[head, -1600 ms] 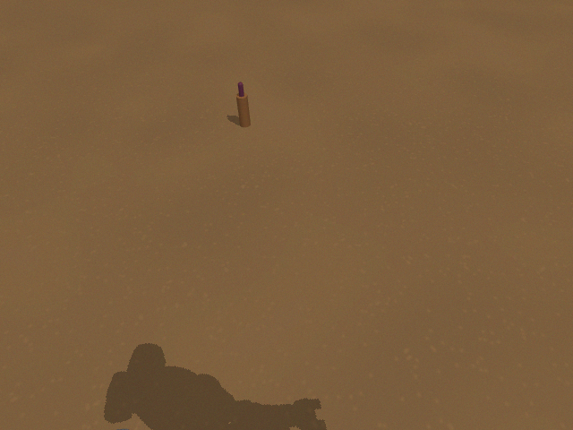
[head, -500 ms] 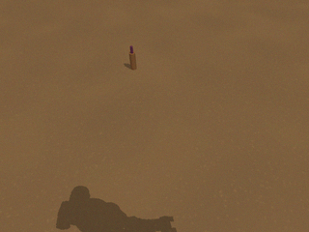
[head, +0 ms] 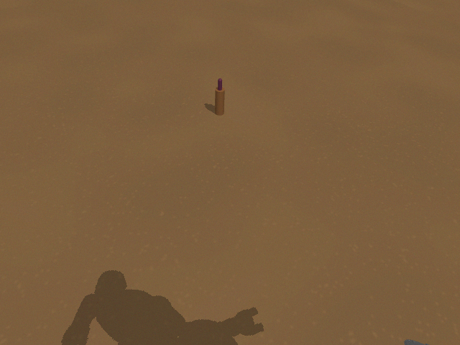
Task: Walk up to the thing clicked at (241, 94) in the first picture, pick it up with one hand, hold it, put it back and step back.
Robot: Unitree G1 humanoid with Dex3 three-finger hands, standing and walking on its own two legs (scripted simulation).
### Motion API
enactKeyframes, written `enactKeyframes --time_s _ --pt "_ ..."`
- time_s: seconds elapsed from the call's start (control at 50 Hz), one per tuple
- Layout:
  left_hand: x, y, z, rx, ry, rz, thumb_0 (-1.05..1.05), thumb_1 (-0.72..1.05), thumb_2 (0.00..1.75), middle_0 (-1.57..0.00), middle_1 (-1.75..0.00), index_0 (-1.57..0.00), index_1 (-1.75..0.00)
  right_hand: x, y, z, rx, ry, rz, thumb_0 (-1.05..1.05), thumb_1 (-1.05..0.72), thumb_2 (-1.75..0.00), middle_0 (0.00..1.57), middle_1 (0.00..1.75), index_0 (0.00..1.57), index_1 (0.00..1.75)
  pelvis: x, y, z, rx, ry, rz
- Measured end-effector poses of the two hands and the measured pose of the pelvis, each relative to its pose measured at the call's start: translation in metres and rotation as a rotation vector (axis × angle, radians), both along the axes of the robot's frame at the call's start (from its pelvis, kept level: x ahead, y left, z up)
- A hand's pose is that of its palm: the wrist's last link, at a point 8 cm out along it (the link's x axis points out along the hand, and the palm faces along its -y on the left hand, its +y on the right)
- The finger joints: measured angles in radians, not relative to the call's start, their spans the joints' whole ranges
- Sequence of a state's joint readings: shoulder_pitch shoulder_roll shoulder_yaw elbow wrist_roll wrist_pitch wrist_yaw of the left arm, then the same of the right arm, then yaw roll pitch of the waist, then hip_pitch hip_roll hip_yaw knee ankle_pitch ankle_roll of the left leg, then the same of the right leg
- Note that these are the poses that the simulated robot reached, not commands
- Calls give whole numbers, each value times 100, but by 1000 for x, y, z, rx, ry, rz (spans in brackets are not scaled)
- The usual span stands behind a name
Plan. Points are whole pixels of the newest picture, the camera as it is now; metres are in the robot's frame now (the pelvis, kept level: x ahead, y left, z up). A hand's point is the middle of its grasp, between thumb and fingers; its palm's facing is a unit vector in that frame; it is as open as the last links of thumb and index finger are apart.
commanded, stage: walk up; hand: left
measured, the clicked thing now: (219, 96) +1.73 +0.15 -0.62
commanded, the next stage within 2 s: none
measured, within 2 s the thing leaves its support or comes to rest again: neither
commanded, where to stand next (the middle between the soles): +1.39 -0.06 m, yaw +0 degrees
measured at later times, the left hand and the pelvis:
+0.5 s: hand (153, 218) +0.40 +0.22 -0.11, palm faces -0.01 -0.93 -0.37, open 7.4 cm; pelvis +0.27 -0.04 +0.00, yaw +0 degrees
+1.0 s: hand (148, 167) +0.60 +0.29 -0.15, palm faces -0.06 -0.95 -0.32, open 7.4 cm; pelvis +0.54 +0.01 +0.01, yaw -1 degrees
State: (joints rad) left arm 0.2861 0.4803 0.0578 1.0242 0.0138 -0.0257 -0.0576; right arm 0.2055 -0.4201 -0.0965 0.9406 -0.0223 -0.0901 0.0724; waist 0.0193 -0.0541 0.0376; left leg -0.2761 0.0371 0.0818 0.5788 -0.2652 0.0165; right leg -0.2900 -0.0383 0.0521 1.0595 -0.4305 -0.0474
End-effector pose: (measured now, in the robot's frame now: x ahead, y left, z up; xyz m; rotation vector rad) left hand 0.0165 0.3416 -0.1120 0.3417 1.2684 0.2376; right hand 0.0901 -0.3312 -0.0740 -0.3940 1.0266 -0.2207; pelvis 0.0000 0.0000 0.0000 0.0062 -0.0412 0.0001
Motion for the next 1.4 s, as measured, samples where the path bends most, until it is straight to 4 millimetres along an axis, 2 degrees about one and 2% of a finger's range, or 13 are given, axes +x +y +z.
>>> enactKeyframes --time_s 0.12,0.22,0.3,0.38,0.44,0.56,0.7,0.82,0.88,1.0,1.18,1.3,1.4 --pt "100 -9 13 -49 -105 -83 0 90 90 -20 -30 -20 -30 15 13 -1 32 56 -43 0 -90 -90 20 30 20 30 56 5 10 19 -7 -17" --pt "188 -23 22 -53 -149 -137 0 90 90 -21 -30 -20 -30 36 9 -16 63 118 -80 1 -90 -90 20 30 20 30 111 -1 8 27 -9 -17" --pt "267 -40 26 -33 -202 -165 0 90 90 -21 -30 -20 -30 65 -5 -37 80 174 -109 1 -90 -90 20 30 20 30 164 -15 -3 29 -3 -13" --pt "338 -61 25 -1 -298 -160 0 90 90 -21 -30 -20 -30 111 -24 -61 79 228 -109 1 -90 -90 20 30 20 30 216 -34 -19 -3 -6 -3" --pt "363 -74 32 -10 -331 -139 0 90 90 -21 -30 -20 -30 161 -28 -59 87 215 -80 1 -91 -90 20 30 20 30 244 -40 -12 -5 -15 7" --pt "377 -76 37 -19 -250 -93 0 90 90 -21 -30 -21 -30 270 -29 -31 90 103 2 1 -91 -90 20 30 20 30 304 -41 6 -23 -9 4" --pt "400 -47 19 -30 -138 -35 0 90 90 -21 -30 -21 -30 380 -21 -7 36 69 61 1 -91 -90 20 30 20 30 382 -28 6 -48 10 7" --pt "451 -12 -16 -36 -47 -7 0 90 90 -21 -30 -21 -30 471 2 -4 -30 2 75 1 -91 -90 20 30 20 30 457 0 -13 -29 12 -1" --pt "490 -9 -16 -45 -26 -33 1 90 90 -21 -30 -20 -30 493 14 4 -19 -26 38 1 -91 -90 20 30 20 30 485 6 -6 -26 9 -6" --pt "577 -11 0 -69 -79 -80 0 90 90 -21 -30 -20 -30 515 25 12 3 23 -7 0 -90 -90 20 30 20 30 544 9 10 -7 4 -22" --pt "714 -35 20 -49 -146 -144 0 90 90 -21 -30 -20 -30 553 4 -15 50 140 -71 1 -90 -90 20 30 20 30 633 -9 7 19 4 -20" --pt "809 -69 23 -4 -252 -164 0 90 90 -21 -30 -20 -30 611 -29 -51 65 179 -89 1 -90 -90 20 30 20 30 700 -39 -13 4 -1 -7" --pt "838 -89 40 -3 -288 -135 0 90 90 -21 -30 -20 -30 680 -36 -45 92 144 -51 1 -91 -90 20 30 20 30 738 -50 1 15 -13 -9"
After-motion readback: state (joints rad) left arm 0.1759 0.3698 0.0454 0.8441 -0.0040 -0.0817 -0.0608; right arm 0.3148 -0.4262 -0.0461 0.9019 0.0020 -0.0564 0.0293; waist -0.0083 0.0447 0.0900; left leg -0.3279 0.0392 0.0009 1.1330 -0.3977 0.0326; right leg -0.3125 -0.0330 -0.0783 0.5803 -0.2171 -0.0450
